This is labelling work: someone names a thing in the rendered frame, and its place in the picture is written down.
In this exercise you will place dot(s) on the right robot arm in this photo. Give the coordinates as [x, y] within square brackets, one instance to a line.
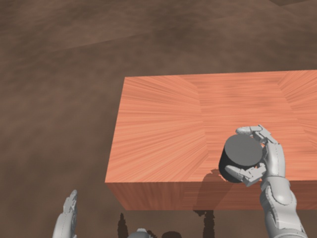
[279, 204]

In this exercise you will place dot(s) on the can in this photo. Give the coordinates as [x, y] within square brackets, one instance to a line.
[241, 151]

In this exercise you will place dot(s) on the right robot hand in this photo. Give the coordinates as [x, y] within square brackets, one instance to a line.
[272, 162]

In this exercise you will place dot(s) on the left robot hand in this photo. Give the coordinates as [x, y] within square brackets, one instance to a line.
[66, 222]

